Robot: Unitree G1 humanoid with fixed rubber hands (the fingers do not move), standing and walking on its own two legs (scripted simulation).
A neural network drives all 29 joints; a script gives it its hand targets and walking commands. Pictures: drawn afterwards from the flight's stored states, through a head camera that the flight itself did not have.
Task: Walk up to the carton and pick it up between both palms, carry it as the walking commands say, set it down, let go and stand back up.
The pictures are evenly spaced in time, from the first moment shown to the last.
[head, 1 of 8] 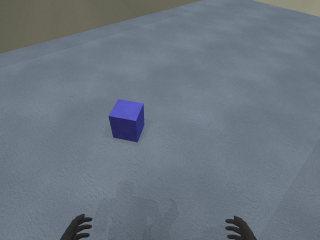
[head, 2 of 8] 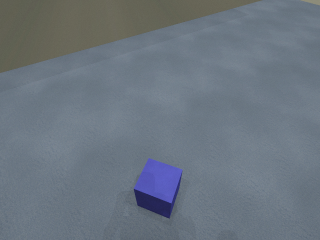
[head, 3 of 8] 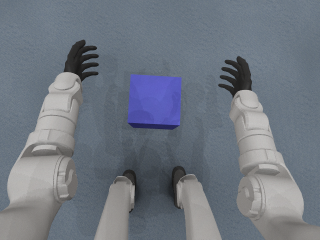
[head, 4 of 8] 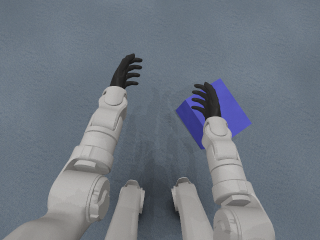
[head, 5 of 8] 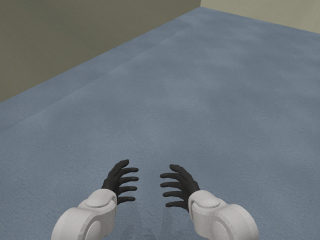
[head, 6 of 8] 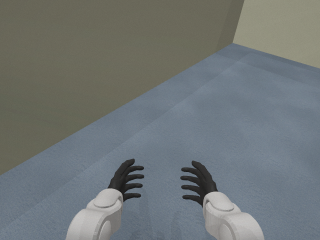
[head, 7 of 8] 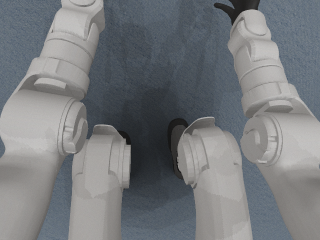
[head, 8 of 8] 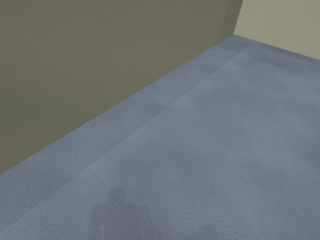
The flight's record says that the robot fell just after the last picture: no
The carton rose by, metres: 0.32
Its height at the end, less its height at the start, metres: -0.02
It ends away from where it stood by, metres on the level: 0.54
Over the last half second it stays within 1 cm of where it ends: yes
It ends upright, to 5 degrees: no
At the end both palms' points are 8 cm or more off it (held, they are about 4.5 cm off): yes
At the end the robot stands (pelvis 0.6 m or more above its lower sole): yes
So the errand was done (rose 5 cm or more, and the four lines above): no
